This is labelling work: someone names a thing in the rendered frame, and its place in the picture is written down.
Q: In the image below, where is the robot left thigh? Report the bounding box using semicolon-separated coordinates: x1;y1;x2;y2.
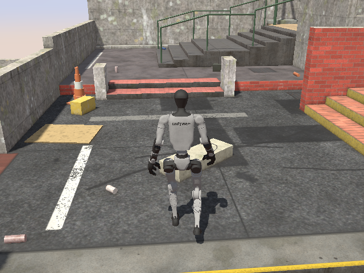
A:
163;158;177;192

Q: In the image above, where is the robot right upper arm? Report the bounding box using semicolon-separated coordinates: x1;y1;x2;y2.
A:
193;114;209;144

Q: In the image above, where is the robot left upper arm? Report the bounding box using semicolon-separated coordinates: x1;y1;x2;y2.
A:
155;114;169;146

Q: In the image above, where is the left robot forearm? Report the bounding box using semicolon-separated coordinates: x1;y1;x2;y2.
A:
149;138;161;164

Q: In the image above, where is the robot left hand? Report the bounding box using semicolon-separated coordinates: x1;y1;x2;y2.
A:
148;161;161;176

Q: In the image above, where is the robot right hand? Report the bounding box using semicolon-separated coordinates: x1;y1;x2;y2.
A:
202;154;216;166

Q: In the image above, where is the right robot forearm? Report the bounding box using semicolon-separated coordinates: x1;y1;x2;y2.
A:
203;136;214;156

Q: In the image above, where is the right robot foot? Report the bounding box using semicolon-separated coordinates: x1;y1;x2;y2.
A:
193;226;202;235

